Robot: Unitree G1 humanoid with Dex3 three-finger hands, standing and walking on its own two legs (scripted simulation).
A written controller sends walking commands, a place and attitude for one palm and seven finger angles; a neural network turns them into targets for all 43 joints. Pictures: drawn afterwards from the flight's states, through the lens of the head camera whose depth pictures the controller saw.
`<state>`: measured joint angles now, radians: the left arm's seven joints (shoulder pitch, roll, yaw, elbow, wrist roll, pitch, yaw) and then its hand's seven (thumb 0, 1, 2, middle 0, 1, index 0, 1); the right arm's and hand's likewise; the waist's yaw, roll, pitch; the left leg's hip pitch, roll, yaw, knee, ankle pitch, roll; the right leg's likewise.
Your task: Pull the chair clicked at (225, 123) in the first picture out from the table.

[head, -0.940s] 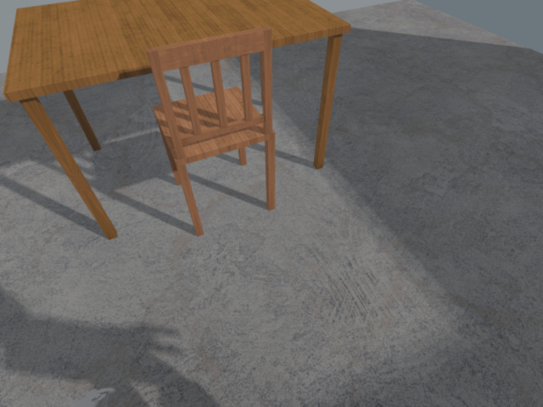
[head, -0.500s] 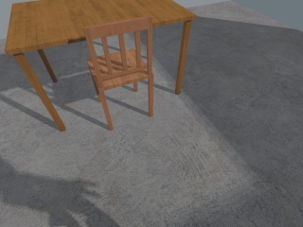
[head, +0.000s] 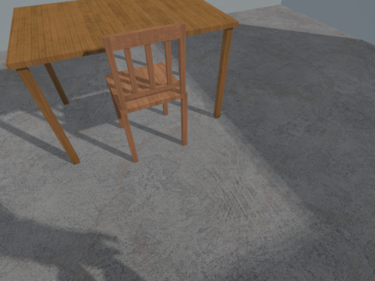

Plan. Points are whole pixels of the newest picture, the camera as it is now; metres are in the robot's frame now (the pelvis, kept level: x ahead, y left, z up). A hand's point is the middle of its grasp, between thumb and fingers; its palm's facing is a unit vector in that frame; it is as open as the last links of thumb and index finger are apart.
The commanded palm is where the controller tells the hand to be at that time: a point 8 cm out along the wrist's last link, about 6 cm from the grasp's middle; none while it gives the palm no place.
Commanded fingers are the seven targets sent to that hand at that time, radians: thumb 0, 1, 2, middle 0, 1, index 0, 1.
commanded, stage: look at it before walking up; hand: left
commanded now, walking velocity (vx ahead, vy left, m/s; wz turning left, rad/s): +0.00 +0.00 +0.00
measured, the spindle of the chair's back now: (150, 67) +1.07 +0.25 -0.11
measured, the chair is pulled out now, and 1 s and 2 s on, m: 0.00 0.00 0.00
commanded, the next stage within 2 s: walk to a spot facing it in 0.50 s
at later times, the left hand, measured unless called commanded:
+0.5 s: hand out of the picture +0.07 +0.25 -0.16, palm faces -0.03 -0.94 -0.33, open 7.4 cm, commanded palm none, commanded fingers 0.00 0.90 0.90 -0.20 -0.30 -0.20 -0.30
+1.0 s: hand out of the picture +0.11 +0.18 -0.18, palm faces -0.16 -0.96 -0.22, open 7.4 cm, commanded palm none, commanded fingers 0.00 0.90 0.90 -0.20 -0.30 -0.20 -0.30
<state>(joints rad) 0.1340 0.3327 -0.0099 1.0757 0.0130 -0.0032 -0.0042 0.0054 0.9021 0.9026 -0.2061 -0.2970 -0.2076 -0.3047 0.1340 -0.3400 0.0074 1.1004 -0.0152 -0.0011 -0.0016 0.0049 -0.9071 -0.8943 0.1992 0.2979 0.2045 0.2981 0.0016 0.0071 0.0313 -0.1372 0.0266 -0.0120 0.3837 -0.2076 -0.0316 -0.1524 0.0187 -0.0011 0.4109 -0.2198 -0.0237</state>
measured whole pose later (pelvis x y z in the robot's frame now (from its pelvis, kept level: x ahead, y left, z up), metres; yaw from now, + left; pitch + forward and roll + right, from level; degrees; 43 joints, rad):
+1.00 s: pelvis +0.06 -0.02 -0.02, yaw -11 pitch -1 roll +1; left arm 0.30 0.21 0.04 1.01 0.02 0.02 -0.05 0.01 0.91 0.90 -0.20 -0.30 -0.20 -0.30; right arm 0.31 -0.24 -0.03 1.06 -0.03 -0.02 -0.01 0.00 -0.91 -0.89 0.20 0.30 0.21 0.30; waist 0.01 0.03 0.05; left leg -0.08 0.11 0.16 0.53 -0.41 -0.06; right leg -0.36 -0.01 -0.08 0.72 -0.41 -0.02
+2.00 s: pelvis +0.43 -0.08 -0.01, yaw -41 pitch +0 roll -1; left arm 0.13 0.20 0.08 0.94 0.04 0.04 -0.05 0.00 0.91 0.90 -0.20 -0.30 -0.20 -0.30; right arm 0.46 -0.16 -0.03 1.06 -0.03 -0.06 -0.02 0.00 -0.92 -0.89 0.19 0.30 0.20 0.30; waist -0.04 -0.02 0.08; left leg 0.04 0.07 0.38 0.36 -0.38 0.01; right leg -0.63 -0.09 -0.11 0.90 -0.14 0.00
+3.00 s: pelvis +0.60 -0.20 -0.01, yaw -78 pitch +1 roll -1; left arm 0.17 0.23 0.09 0.91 0.03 0.08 -0.03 0.01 0.91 0.90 -0.20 -0.30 -0.20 -0.30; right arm 0.26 -0.20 -0.06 0.94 -0.03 0.01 -0.01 0.00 -0.91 -0.89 0.20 0.30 0.20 0.30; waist -0.02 0.00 0.09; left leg -0.19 0.18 0.35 0.53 -0.31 -0.02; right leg -0.40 -0.06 -0.09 0.85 -0.43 0.06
